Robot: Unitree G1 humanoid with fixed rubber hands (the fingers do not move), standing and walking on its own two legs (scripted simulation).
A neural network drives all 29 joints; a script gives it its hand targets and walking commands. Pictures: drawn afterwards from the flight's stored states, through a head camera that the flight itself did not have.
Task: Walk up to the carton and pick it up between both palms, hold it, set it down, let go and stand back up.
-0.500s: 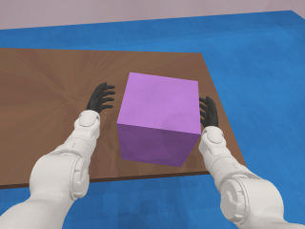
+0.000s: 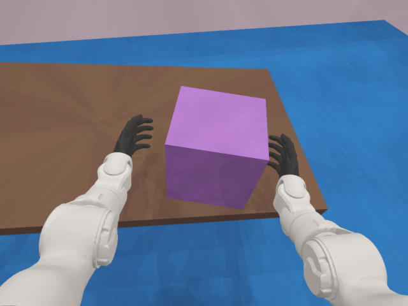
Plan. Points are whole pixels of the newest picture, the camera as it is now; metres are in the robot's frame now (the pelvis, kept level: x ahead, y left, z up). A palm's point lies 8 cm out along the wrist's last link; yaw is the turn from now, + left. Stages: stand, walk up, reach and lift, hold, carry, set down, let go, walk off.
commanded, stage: set down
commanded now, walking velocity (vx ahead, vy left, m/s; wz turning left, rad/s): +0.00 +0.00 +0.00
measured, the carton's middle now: (213, 151) +0.48 -0.01 -0.01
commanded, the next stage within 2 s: none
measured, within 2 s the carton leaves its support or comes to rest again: neither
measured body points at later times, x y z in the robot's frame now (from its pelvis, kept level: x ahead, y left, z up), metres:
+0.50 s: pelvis -0.01 +0.00 +0.00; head +0.03 +0.04 +0.44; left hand +0.38 +0.20 -0.01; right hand +0.35 -0.17 +0.01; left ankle +0.02 +0.08 -0.72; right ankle +0.03 -0.18 -0.72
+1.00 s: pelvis -0.01 -0.01 +0.00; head +0.02 +0.03 +0.45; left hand +0.32 +0.22 -0.01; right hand +0.30 -0.18 +0.00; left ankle +0.02 +0.08 -0.72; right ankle +0.03 -0.18 -0.72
